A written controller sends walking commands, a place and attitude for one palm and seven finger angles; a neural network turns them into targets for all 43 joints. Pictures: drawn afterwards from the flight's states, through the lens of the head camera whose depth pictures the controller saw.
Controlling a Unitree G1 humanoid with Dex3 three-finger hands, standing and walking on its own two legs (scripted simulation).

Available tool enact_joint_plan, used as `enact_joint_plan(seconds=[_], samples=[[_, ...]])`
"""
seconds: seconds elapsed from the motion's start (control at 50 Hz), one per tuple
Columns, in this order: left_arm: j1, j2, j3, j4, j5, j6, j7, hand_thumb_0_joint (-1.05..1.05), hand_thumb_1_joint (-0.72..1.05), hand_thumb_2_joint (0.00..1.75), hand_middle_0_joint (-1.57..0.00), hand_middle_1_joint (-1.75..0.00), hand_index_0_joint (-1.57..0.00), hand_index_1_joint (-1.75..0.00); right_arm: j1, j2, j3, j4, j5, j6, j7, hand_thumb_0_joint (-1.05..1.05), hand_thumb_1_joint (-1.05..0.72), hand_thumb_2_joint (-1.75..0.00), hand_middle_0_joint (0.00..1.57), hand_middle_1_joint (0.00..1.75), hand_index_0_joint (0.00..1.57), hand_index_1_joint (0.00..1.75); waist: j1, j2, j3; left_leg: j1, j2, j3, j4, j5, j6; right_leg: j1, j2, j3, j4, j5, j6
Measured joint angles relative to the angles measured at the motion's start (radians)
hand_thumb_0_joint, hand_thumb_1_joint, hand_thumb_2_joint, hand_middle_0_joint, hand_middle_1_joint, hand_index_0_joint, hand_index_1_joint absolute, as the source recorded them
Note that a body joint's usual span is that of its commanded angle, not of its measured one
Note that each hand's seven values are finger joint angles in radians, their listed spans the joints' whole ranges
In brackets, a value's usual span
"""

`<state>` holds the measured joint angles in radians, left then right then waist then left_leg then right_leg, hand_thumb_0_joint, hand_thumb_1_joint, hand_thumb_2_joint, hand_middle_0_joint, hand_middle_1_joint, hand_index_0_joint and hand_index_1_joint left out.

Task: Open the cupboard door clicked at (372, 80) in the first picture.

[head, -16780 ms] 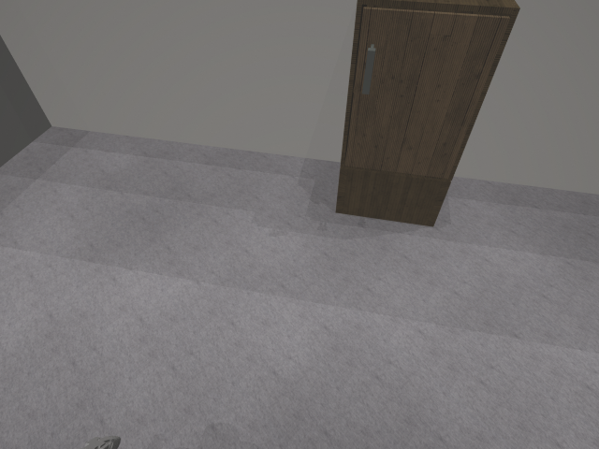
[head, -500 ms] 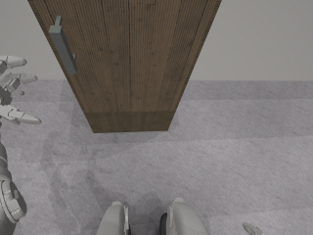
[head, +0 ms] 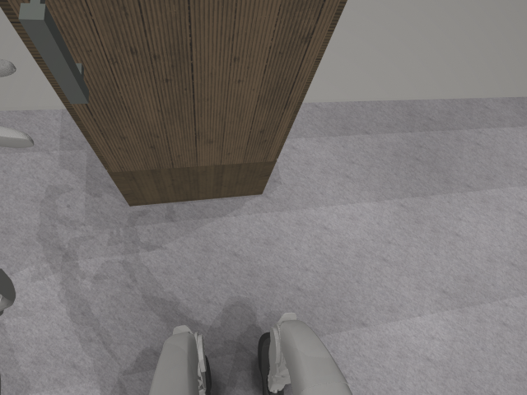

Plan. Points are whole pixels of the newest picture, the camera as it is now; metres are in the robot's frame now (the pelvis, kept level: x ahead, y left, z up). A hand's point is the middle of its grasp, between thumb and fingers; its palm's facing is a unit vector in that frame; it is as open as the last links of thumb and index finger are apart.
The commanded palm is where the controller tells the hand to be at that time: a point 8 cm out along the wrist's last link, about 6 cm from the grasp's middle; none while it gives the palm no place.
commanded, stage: move the hooked fingers beside the handle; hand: left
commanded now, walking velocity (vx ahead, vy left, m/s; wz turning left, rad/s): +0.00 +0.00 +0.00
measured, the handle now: (60, 48) +0.58 +0.24 +0.07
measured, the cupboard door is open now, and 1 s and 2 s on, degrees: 0 0 0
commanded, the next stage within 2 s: slide the fingers in behind the handle in 0.96 s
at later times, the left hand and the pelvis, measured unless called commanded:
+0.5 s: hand out of the picture +0.53 +0.31 +0.06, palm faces +0.09 -1.00 -0.02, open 14.0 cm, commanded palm +0.52 +0.33 +0.06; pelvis +0.01 +0.00 +0.00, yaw -1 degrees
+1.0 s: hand out of the picture +0.52 +0.32 +0.06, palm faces +0.08 -1.00 -0.02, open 14.0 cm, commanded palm +0.51 +0.34 +0.06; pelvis +0.00 +0.00 +0.00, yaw -1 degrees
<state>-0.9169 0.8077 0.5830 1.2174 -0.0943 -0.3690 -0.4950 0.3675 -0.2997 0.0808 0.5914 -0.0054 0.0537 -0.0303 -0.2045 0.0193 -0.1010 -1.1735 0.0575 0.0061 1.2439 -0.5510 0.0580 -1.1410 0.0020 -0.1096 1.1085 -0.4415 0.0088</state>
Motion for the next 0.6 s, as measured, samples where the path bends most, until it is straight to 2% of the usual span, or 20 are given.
enact_joint_plan(seconds=[0.26, 0.38, 0.46, 0.54, 0.6], samples=[[-0.119, 0.099, 0.009, 0.041, 0.049, 0.043, 0.008, -0.01, -0.5, 0.3, -0.3, -1.2, -0.3, -1.2, 0.014, 0.002, 0.02, -0.018, -0.008, 0.029, 0.006, 0.0, -0.91, -0.9, 0.21, 0.3, 0.21, 0.3, -0.043, 0.011, 0.011, -0.07, 0.008, -0.015, 0.03, -0.011, -0.001, -0.059, 0.008, -0.013, 0.012, -0.004, 0.0], [-0.058, 0.066, 0.03, -0.014, 0.028, 0.052, -0.005, -0.01, -0.5, 0.3, -0.3, -1.2, -0.3, -1.2, 0.028, 0.015, 0.015, -0.022, -0.008, 0.047, 0.021, 0.0, -0.91, -0.9, 0.21, 0.3, 0.21, 0.3, -0.03, 0.012, 0.011, -0.052, 0.013, -0.008, 0.007, -0.009, -0.001, -0.045, 0.015, -0.005, -0.012, 0.003, 0.001], [-0.039, 0.059, 0.046, -0.006, 0.033, 0.055, 0.006, -0.01, -0.5, 0.3, -0.3, -1.2, -0.3, -1.2, 0.026, 0.019, 0.019, -0.022, -0.007, 0.045, 0.026, 0.0, -0.91, -0.9, 0.21, 0.3, 0.21, 0.3, -0.026, 0.007, 0.011, -0.035, 0.016, -0.007, -0.002, -0.01, -0.001, -0.029, 0.019, -0.004, -0.021, 0.003, 0.0], [-0.034, 0.059, 0.045, -0.019, 0.04, 0.039, 0.016, -0.01, -0.5, 0.3, -0.3, -1.2, -0.3, -1.2, 0.019, 0.021, 0.014, -0.017, -0.009, 0.04, 0.028, 0.0, -0.91, -0.9, 0.21, 0.3, 0.21, 0.3, -0.026, 0.006, 0.009, -0.03, 0.016, -0.015, -0.001, -0.012, -0.004, -0.02, 0.019, -0.011, -0.024, 0.0, -0.002], [-0.031, 0.053, 0.031, -0.026, 0.024, 0.031, 0.007, -0.01, -0.5, 0.3, -0.3, -1.2, -0.3, -1.2, 0.013, 0.021, 0.009, -0.013, -0.007, 0.043, 0.028, 0.0, -0.91, -0.9, 0.21, 0.3, 0.21, 0.3, -0.021, 0.005, 0.006, -0.02, 0.015, -0.017, -0.006, -0.012, -0.005, -0.009, 0.019, -0.013, -0.029, -0.001, -0.003]])
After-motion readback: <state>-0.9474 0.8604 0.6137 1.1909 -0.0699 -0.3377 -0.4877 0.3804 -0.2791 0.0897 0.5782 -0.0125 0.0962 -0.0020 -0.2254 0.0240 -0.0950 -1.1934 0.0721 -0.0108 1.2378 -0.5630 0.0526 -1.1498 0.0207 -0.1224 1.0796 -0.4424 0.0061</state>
